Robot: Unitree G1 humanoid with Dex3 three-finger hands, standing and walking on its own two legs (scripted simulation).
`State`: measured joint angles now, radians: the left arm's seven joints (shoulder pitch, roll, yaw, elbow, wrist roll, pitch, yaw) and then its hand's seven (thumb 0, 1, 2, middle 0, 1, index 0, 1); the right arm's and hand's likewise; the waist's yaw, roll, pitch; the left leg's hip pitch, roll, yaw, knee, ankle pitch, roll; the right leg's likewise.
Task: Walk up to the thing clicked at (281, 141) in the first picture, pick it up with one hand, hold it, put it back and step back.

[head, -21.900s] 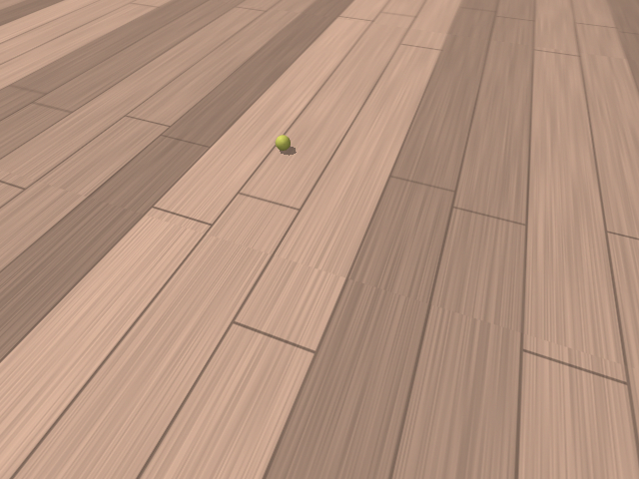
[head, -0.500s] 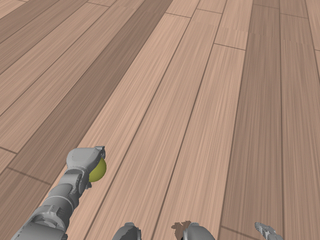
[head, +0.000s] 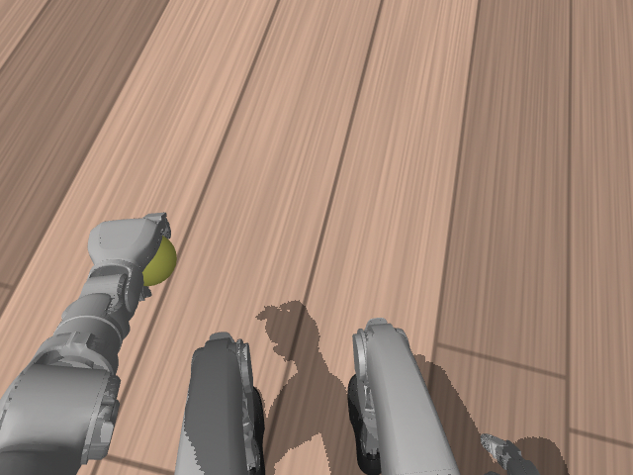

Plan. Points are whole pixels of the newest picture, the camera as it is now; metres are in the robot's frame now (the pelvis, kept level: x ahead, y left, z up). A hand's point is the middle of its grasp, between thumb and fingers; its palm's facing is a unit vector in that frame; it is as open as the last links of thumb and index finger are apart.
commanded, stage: crouch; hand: left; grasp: from above
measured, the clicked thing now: (147, 258) +0.42 +0.23 -0.16
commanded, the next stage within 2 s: lower in 0.98 s
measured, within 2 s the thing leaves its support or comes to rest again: neither
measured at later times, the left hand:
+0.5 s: hand (158, 274) +0.42 +0.25 -0.27, palm faces -0.47 -0.02 -0.88, open 10.6 cm
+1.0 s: hand (168, 274) +0.43 +0.24 -0.32, palm faces -0.47 -0.02 -0.88, open 10.6 cm
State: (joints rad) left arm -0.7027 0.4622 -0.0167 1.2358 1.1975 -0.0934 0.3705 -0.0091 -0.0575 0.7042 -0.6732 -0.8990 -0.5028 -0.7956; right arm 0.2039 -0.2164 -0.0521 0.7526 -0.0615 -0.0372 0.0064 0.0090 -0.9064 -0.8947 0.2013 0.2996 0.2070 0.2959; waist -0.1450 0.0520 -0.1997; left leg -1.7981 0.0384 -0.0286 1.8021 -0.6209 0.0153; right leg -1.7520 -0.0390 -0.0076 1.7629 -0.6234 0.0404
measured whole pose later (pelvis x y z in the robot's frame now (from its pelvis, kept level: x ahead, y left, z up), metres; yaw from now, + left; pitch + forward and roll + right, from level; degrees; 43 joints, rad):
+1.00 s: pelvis -0.02 -0.01 -0.15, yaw -3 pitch +35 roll -6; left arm -0.91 0.64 0.08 1.44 1.26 -0.18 0.42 -0.01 -0.07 0.69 -0.70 -0.87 -0.52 -0.79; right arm 0.16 -0.26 0.00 0.78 -0.13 -0.08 0.12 0.01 -0.92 -0.90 0.20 0.30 0.21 0.30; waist -0.20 0.01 -0.08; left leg -2.26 0.04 -0.10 2.30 -0.66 0.00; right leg -2.19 -0.01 -0.04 2.24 -0.66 0.04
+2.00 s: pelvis +0.00 -0.01 -0.21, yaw -7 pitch +32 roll -9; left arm -0.94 0.78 0.19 1.61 1.32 -0.23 0.57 -0.01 -0.07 0.73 -0.68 -0.90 -0.51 -0.79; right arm 0.10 -0.29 0.09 0.79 -0.24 -0.13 0.21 0.00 -0.91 -0.89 0.20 0.30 0.21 0.30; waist -0.27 -0.05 0.04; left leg -2.38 0.03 -0.19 2.53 -0.72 -0.02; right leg -2.30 0.01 -0.09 2.42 -0.70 0.05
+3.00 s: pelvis -0.01 +0.00 -0.22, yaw -10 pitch +28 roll -12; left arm -0.98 0.93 0.19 1.76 1.33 -0.25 0.66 -0.01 -0.07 0.70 -0.70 -0.88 -0.52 -0.79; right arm 0.07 -0.32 0.20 0.76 -0.30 -0.23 0.28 0.00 -0.92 -0.90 0.20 0.30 0.20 0.30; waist -0.34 -0.11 0.13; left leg -2.37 0.03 -0.25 2.59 -0.74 -0.02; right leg -2.26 0.03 -0.13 2.44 -0.69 0.06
